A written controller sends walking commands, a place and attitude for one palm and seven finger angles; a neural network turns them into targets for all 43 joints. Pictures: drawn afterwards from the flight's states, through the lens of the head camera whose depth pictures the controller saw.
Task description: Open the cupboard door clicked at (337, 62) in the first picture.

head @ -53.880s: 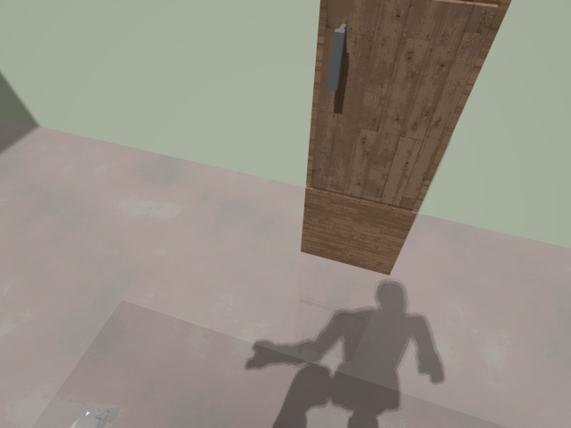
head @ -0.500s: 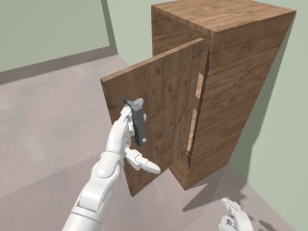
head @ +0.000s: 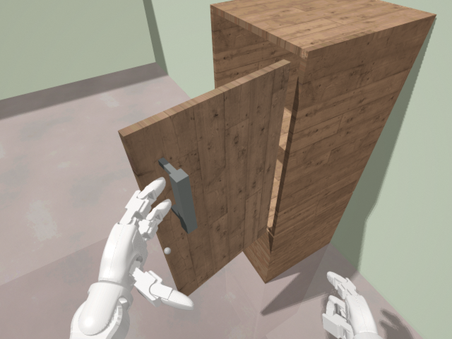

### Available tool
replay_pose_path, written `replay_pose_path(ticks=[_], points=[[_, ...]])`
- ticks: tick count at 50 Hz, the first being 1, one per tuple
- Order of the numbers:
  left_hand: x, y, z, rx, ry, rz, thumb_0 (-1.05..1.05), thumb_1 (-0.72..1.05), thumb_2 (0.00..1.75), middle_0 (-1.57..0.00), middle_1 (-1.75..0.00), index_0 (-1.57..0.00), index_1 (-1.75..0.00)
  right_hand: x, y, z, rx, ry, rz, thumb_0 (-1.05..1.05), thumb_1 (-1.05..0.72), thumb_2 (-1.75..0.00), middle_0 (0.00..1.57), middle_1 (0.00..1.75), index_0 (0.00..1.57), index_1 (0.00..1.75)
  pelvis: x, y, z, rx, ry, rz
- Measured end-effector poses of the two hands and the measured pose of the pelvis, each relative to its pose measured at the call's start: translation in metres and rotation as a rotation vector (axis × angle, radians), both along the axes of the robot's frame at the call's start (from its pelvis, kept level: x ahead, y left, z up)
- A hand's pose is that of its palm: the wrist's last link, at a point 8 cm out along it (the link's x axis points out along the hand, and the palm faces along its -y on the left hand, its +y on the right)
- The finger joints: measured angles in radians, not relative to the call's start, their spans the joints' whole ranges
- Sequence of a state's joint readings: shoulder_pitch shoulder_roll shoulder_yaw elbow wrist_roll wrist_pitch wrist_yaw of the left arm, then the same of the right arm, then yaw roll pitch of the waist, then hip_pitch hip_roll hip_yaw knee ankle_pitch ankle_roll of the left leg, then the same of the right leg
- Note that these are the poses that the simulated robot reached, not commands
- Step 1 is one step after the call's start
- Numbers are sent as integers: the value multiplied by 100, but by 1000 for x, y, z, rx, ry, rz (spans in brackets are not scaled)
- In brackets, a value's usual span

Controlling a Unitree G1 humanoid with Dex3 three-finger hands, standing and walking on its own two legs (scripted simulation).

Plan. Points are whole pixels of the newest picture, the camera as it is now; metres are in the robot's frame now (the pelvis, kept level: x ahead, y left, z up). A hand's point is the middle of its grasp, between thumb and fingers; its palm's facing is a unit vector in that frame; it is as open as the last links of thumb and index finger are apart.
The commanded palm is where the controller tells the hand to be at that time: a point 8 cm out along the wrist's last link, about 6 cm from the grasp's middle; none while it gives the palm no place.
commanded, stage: slide the hand sideways off the handle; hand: left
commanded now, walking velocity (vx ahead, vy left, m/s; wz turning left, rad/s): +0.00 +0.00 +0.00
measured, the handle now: (177, 196) +0.31 +0.12 +0.12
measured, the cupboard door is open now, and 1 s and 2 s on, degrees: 100 100 100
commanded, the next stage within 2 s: draw the hand back to the body in 0.44 s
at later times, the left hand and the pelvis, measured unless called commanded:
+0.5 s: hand (123, 284) +0.16 +0.16 +0.11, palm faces -0.01 -1.00 -0.05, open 16.3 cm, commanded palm +0.14 +0.21 +0.12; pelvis +0.00 +0.00 -0.01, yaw +2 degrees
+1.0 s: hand (87, 280) +0.16 +0.20 +0.13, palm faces +0.01 -1.00 -0.06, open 16.3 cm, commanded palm +0.13 +0.26 +0.14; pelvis -0.03 +0.02 +0.00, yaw +1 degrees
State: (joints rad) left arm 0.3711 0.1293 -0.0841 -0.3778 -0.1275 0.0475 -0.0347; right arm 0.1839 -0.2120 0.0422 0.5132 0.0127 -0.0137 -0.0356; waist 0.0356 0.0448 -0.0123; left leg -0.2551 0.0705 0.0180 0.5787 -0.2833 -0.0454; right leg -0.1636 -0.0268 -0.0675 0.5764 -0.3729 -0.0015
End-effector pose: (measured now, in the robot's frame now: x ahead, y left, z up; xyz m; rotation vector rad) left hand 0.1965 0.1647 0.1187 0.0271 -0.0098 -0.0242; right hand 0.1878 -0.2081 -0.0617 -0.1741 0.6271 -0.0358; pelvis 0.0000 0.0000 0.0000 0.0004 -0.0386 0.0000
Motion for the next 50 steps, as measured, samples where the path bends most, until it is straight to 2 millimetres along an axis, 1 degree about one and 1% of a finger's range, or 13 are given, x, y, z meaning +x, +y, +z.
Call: replay_pose_path(ticks=[5,10,18,24,32,38,43,50], points=[[-8,4,2,4,-11,3,-1,-50,30,-16,-31,-15,-30,11,0,1,8,-36,12,1,-91,-90,20,30,20,30,6,-3,-2,3,13,7],[-17,13,-1,20,5,4,-1,-50,30,-16,-30,-15,-30,14,-2,-1,10,-47,13,1,-91,-90,20,30,20,30,10,-6,-3,5,20,11],[-40,38,-3,32,6,32,-1,-50,30,-15,-30,-15,-30,6,-8,-4,-5,-60,4,1,-90,-90,20,30,20,30,8,-7,-6,0,21,20],[-52,48,-2,25,-19,21,-1,-50,30,-15,-30,-15,-30,-5,-10,-4,-19,-84,0,1,-90,-90,20,30,20,30,-2,-3,-8,-9,18,27],[-51,55,-6,11,-37,-2,-1,-50,30,-15,-30,-15,-30,-22,-3,-3,-30,-112,-12,1,-90,-90,20,30,20,30,-16,5,-9,-16,10,24],[-54,67,8,34,-75,11,-1,-50,30,-15,-30,-15,-30,-32,9,0,-16,-134,-15,1,-90,-90,20,30,20,30,-22,13,-7,-19,-3,19],[-56,79,11,31,-62,23,-1,-50,30,-15,-30,-15,-30,-33,19,2,-13,-138,-7,1,-90,-90,20,30,20,30,-25,18,-6,-22,-13,18],[-56,91,11,37,-29,35,-1,-50,31,-15,-30,-15,-30,-30,28,8,-18,-154,14,1,-90,-90,20,30,20,30,-26,24,-3,-23,-15,20]])
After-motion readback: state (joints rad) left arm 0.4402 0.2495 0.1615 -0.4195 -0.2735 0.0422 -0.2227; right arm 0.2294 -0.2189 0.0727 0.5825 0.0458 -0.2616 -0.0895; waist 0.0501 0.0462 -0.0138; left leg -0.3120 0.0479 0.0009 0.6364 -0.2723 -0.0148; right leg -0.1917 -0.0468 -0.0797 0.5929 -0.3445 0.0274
